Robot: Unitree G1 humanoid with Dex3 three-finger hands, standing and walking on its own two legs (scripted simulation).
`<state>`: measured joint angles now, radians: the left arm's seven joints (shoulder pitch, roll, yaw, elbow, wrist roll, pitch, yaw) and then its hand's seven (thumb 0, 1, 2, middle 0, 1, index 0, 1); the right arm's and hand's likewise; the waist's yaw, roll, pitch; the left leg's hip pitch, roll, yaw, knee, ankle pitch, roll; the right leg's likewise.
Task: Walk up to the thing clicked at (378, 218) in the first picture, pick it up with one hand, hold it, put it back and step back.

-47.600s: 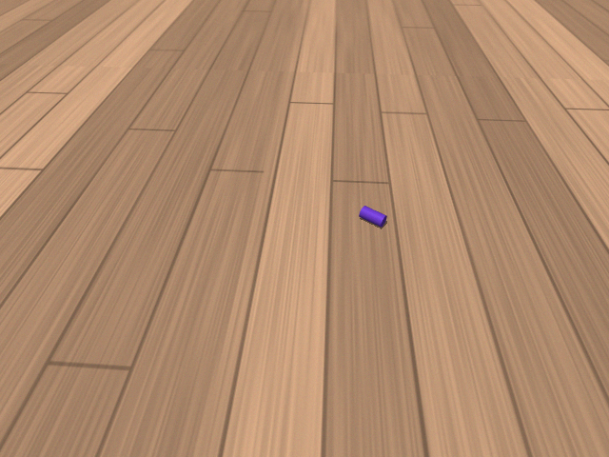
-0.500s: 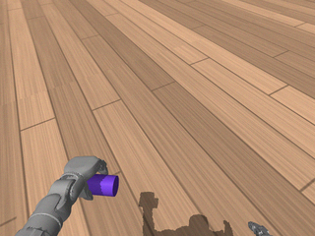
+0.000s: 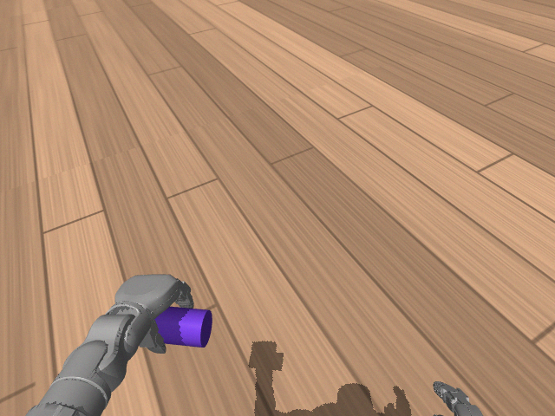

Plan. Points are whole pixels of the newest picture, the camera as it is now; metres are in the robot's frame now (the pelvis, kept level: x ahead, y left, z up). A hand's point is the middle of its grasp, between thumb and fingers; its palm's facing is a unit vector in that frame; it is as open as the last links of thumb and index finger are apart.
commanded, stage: hold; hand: left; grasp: from above
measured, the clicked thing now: (174, 325) +0.30 +0.20 -0.06
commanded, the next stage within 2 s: crouch in 0.40 s
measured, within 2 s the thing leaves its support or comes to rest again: neither
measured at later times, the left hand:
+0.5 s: hand (154, 316) +0.30 +0.23 -0.03, palm faces -0.47 -0.03 -0.88, open 8.6 cm
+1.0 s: hand (170, 343) +0.30 +0.24 -0.17, palm faces -0.44 +0.05 -0.90, open 8.6 cm
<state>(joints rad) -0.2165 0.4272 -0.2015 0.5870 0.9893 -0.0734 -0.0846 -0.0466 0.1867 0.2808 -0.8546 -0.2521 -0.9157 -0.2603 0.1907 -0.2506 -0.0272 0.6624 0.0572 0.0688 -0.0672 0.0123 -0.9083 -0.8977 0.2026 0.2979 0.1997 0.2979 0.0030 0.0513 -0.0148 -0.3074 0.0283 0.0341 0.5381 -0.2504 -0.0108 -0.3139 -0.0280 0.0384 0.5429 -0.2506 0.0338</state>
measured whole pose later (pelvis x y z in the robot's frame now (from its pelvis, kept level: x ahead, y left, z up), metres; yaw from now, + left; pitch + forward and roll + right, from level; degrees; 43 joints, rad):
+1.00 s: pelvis -0.01 +0.00 -0.07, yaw +1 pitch +16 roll -1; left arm -0.42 0.41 -0.15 1.00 1.21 -0.17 0.28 -0.05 0.18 0.27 -0.85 -0.31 -0.90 -0.32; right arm 0.19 -0.27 -0.08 0.68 -0.01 0.10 -0.01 0.01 -0.91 -0.90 0.20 0.30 0.20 0.30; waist -0.04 0.01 -0.11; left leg -0.89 0.03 -0.01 1.04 -0.43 -0.01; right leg -0.86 -0.02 0.01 1.01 -0.43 0.04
